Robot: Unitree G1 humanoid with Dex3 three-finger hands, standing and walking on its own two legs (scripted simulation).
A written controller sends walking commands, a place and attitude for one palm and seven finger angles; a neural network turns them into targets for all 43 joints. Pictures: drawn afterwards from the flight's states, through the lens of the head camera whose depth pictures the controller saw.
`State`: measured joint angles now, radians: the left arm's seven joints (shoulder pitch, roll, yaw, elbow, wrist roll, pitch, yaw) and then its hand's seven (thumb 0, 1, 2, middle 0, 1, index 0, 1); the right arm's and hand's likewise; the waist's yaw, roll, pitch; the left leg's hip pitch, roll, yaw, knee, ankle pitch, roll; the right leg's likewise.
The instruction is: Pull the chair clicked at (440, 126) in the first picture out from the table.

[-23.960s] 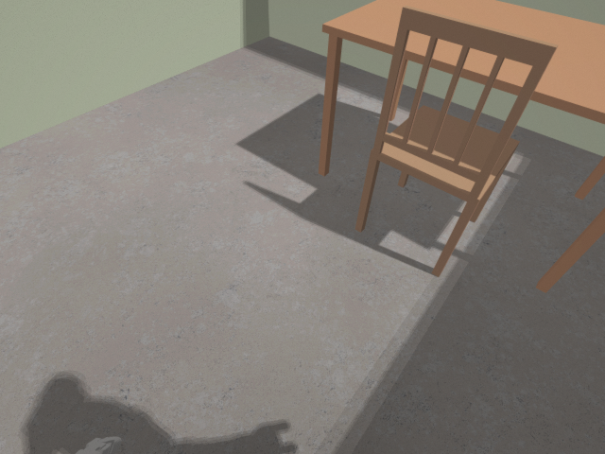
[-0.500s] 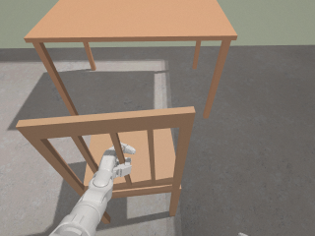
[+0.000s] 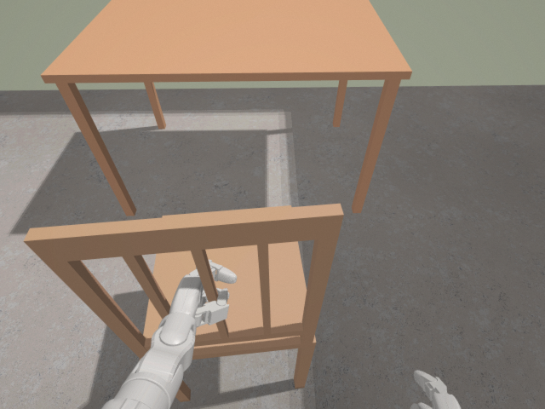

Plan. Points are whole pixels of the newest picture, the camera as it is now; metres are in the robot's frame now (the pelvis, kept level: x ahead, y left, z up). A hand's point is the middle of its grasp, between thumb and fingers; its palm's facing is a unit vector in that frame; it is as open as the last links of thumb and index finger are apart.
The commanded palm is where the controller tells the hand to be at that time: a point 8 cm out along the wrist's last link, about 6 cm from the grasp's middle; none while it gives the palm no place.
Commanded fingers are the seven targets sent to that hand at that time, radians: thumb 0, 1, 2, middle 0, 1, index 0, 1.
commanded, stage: stop walking, hand still on the chair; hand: left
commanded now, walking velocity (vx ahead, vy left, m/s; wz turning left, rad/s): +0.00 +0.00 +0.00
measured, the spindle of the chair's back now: (213, 299) +0.32 +0.12 -0.08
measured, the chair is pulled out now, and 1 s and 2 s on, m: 0.58 0.58 0.58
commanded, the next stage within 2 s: open the thumb and straighten the fingers in 0.02 s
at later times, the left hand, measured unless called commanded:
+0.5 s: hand (219, 300) +0.30 +0.10 -0.05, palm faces -0.09 -0.98 -0.15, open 11.7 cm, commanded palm +0.28 +0.15 -0.03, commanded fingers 0.00 -0.55 0.20 -0.25 -0.73 -0.25 -0.73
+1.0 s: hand (216, 308) +0.29 +0.11 -0.06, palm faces -0.08 -0.99 -0.15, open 17.4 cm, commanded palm +0.26 +0.16 -0.04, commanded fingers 0.00 -0.55 0.20 0.00 0.00 0.00 0.00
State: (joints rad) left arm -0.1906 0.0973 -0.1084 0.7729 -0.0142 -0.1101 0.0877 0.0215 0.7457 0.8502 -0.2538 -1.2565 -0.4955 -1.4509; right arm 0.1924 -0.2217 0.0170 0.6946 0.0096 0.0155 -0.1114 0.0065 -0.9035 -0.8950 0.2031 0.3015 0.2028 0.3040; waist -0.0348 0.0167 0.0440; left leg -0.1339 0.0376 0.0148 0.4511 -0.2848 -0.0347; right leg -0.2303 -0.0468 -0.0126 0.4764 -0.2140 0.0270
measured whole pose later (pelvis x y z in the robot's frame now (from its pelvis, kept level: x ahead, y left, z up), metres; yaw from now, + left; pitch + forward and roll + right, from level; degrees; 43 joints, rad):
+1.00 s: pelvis +0.02 +0.00 -0.03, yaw +2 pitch +9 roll +0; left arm 0.04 0.12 -0.10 0.25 -0.01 0.12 0.03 -0.01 -0.54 0.20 -0.02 -0.05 -0.02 -0.05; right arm 0.24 -0.25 0.01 0.57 0.02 -0.09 -0.06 0.01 -0.90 -0.90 0.20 0.30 0.20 0.30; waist -0.04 0.04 -0.09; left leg -0.48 0.03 -0.03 0.78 -0.46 -0.03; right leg -0.56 -0.06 -0.04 0.79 -0.38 0.03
